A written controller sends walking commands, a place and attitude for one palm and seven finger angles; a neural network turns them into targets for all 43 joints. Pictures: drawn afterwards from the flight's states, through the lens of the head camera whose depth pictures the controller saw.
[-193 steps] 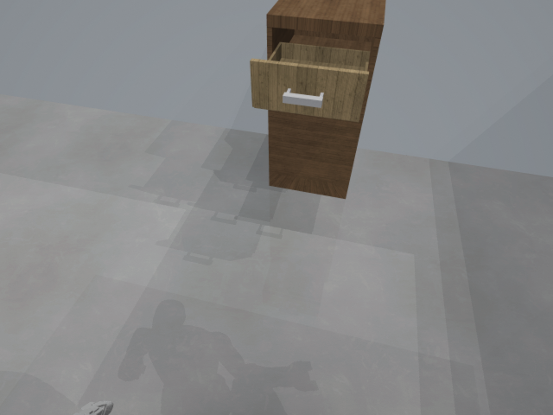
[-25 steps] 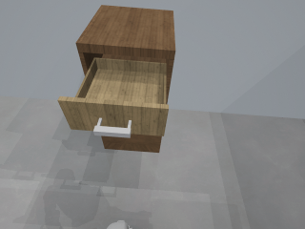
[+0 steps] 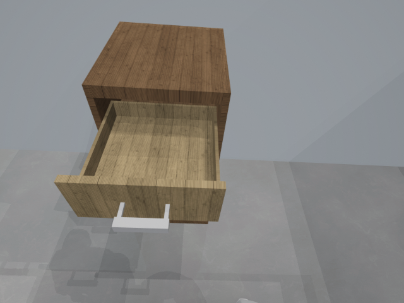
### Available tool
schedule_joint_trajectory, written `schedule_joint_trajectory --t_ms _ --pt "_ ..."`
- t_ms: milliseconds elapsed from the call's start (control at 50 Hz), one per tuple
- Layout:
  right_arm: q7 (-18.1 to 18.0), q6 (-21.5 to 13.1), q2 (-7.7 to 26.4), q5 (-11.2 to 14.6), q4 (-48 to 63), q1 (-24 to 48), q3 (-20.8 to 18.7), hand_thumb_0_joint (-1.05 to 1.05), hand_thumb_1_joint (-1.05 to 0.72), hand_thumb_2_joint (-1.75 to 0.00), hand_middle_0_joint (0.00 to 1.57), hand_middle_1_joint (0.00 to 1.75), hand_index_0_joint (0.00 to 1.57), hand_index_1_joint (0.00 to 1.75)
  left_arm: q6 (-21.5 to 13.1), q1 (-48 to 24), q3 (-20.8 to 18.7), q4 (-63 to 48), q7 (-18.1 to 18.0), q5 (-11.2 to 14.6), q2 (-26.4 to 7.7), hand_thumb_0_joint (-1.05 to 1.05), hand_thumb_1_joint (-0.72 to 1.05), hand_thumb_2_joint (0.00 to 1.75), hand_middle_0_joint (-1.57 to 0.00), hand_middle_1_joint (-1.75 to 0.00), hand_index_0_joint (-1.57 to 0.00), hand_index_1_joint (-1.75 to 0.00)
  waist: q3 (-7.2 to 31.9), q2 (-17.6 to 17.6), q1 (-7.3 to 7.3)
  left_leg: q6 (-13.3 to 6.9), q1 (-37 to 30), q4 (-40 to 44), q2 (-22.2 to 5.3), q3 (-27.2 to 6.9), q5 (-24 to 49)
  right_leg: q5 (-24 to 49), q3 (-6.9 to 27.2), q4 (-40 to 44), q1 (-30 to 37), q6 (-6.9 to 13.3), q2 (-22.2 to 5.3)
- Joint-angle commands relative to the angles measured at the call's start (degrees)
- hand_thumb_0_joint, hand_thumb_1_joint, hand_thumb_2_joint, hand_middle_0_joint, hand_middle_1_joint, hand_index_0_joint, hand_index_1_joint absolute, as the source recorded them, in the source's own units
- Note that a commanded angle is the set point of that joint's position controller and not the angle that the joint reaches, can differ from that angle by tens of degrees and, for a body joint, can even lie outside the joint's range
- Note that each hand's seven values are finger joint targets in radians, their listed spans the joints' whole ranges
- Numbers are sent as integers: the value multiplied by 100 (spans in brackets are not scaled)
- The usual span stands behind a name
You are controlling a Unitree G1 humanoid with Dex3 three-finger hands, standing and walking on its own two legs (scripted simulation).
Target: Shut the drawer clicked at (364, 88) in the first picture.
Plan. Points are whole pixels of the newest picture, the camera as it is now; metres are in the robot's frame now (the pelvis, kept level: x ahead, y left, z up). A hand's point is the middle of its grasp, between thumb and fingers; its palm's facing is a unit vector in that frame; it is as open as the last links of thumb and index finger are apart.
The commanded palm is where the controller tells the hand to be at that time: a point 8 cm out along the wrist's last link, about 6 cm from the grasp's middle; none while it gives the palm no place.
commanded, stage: come to a stop and stand still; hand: left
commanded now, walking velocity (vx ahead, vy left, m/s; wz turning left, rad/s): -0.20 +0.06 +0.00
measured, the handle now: (143, 216) +0.31 +0.15 -0.06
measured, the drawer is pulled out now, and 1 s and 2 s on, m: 0.29 0.29 0.29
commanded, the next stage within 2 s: look again from close up in 1.20 s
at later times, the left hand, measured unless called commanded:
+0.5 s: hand out of the picture +0.01 +0.20 -0.19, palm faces +0.08 -0.98 -0.19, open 7.3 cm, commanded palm none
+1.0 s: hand out of the picture -0.13 +0.16 -0.18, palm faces +0.03 -0.99 -0.17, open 7.4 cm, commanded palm none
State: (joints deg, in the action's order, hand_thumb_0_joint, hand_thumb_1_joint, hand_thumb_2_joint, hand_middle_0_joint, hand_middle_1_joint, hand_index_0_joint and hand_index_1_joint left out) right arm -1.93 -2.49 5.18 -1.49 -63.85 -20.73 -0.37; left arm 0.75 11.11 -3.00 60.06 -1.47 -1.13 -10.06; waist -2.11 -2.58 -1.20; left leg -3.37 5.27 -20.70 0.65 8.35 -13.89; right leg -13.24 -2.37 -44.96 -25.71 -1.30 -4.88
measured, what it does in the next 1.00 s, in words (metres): steps on the spot: right foot, then left foot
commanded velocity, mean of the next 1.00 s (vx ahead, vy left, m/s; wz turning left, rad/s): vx -0.04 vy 0.04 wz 0.00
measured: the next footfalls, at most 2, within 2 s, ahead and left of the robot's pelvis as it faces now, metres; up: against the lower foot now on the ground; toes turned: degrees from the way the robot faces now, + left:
right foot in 0.08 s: +0.11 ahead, -0.14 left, +0.00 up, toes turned -5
left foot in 0.44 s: -0.02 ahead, +0.12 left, +0.00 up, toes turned +2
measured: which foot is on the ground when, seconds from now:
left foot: down 0.00-0.14, up 0.16-0.42, down 0.44-1.00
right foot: up 0.00-0.06, down 0.08-0.44, up 0.46-0.72, down 0.74-1.00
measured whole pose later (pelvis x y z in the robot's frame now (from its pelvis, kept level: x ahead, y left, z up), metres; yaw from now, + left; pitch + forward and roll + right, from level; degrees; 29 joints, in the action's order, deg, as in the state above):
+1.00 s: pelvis -0.10 +0.01 +0.00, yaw -1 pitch -2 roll +0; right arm -1.7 1.0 7.0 -0.6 -66.3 -17.7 0.1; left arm 0.3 19.5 0.2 66.7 -2.4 -0.4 -5.8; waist -1.1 0.3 -0.4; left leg -0.9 10.6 -21.7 -0.2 4.1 -8.9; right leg -13.5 -2.2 -23.5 -7.8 2.3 1.4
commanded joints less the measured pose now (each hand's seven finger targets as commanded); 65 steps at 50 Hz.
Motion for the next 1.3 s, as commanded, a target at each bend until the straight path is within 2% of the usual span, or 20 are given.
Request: schedule_joint_trajectory --t_ms 0,40,60,80,140,220,320,380,400,440,480,520,660,720,760,800,880,1040,1260,1280 --pt "-76 47 859 37 86 -197 -203 0 -90 -90 20 30 20 30 -70 568 34 -57 -48 3 -81 0 90 90 -20 -30 -20 -30 -104 866 189 -353 362 -80 -1365 -697 3032 418 -164 1493 1116 43 117" --pt "-59 72 618 99 73 -310 -210 0 -90 -90 20 30 20 30 -158 837 -31 7 -107 -12 -462 0 90 90 -20 -30 -20 -30 85 253 258 97 879 -567 -928 -613 1593 2536 514 2020 1931 160 -300" --pt "-40 124 508 152 103 -427 -218 0 -90 -90 20 30 20 30 -189 814 -48 -13 -127 -10 -664 0 90 90 -20 -30 -20 -30 216 -119 144 287 1216 -728 -623 -485 208 3987 1130 1775 2119 515 -964" --pt "-19 192 395 164 67 -600 -234 0 -90 -90 20 30 20 30 -179 716 -53 -32 -117 13 -803 0 90 90 -20 -30 -20 -30 264 -160 35 371 1191 -858 -373 -444 -631 4513 1140 1807 1992 817 -1393" --pt "-25 366 426 131 79 -554 -300 0 -90 -90 20 30 20 30 -169 568 -109 -105 -171 7 -799 0 90 90 -20 -30 -20 -30 714 -1135 123 472 1091 -2115 -291 -407 -1586 4541 1294 2241 1946 1220 -1544" --pt "-15 435 482 132 245 -185 -348 0 -90 -90 20 30 20 30 -100 305 -210 -236 -227 -50 -803 0 90 90 -20 -30 -20 -30 673 -537 213 508 1501 -3196 -257 -784 -1766 4024 1231 2326 1846 1445 -1539" --pt "48 428 411 118 382 -126 -338 0 -90 -90 20 30 20 30 -10 157 -269 -346 -192 -104 -909 0 90 90 -20 -30 -20 -30 594 -631 215 537 1086 -2208 -169 -605 -1291 1895 1124 2606 1322 1191 -1249" --pt "61 354 433 104 274 -583 -302 0 -90 -90 20 30 20 30 75 -45 -257 -391 -149 -58 -844 0 90 90 -20 -30 -20 -30 438 -601 -39 444 27 -481 -82 -447 -215 -272 970 2485 462 702 -830" --pt "50 308 581 91 278 -608 -303 0 -90 -90 20 30 20 30 108 -49 -200 -430 -127 -16 -649 0 90 90 -20 -30 -20 -30 322 -45 -32 378 -41 69 -300 -730 -210 -713 708 2035 232 476 -464" --pt "9 285 1176 8 663 70 -365 0 -90 -90 20 30 20 30 168 -85 -142 -537 -90 26 -243 0 90 90 -20 -30 -20 -30 -347 1842 61 -206 1501 1306 -1791 -2517 -888 -1170 40 437 38 59 380" --pt "-54 249 1020 11 746 787 -268 0 -90 -90 20 30 20 30 238 116 -172 -309 -84 -54 -394 0 90 90 -20 -30 -20 -30 -593 1536 320 -305 2081 1284 -1511 -1966 -425 -844 614 -582 382 107 293" --pt "-60 229 966 28 814 925 -222 0 -90 -90 20 30 20 30 199 589 -146 -144 -46 -55 -310 0 90 90 -20 -30 -20 -30 -479 1022 452 -386 1791 953 -1275 -1595 74 -668 486 -1049 324 110 377" --pt "-92 225 1021 41 394 190 -207 0 -90 -90 20 30 20 30 70 705 74 35 -98 19 -152 0 90 90 -20 -30 -20 -30 -128 860 102 -634 199 471 -1403 -1772 1572 -1059 159 1170 732 25 234" --pt "-53 193 852 151 294 168 -175 0 -90 -90 20 30 20 30 -66 1186 110 335 -147 26 -267 0 90 90 -20 -30 -20 -30 188 270 183 -144 523 -89 -917 -1425 1338 677 600 2731 1859 159 -4" --pt "-14 195 675 184 296 256 -112 0 -90 -90 20 30 20 30 -139 1034 171 389 -135 36 -417 0 90 90 -20 -30 -20 -30 -3 -38 30 190 397 -25 -545 -1065 543 831 1013 2764 1400 409 -545" --pt "-13 240 721 127 155 206 -88 0 -90 -90 20 30 20 30 -218 952 206 453 -125 55 -285 0 90 90 -20 -30 -20 -30 25 -767 -18 262 111 -54 -564 -965 698 1021 997 2817 1258 461 -397" --pt "6 266 709 114 -64 110 -57 0 -90 -90 20 30 20 30 -158 980 230 474 -117 63 -198 0 90 90 -20 -30 -20 -30 -471 -78 22 235 224 272 -568 -1043 171 -715 915 3087 826 372 -186" --pt "3 302 523 74 -214 -203 -52 0 -90 -90 20 30 20 30 -114 1216 197 482 -114 60 -141 0 90 90 -20 -30 -20 -30 -678 210 85 230 678 309 -490 -1043 -401 -1382 908 3147 683 371 -99" --pt "-50 201 358 82 -248 -452 -39 0 -90 -90 20 30 20 30 -169 1360 204 493 -117 71 72 0 90 90 -20 -30 -20 -30 -478 306 119 217 707 346 -600 -1115 -66 -645 822 2906 888 401 -50" --pt "73 82 663 70 219 452 5 0 -90 -90 20 30 20 30 -370 1609 304 501 -277 -65 -189 0 90 90 -20 -30 -20 -30 -846 434 417 410 1371 -1040 -547 -836 154 1136 1065 2863 865 283 -340"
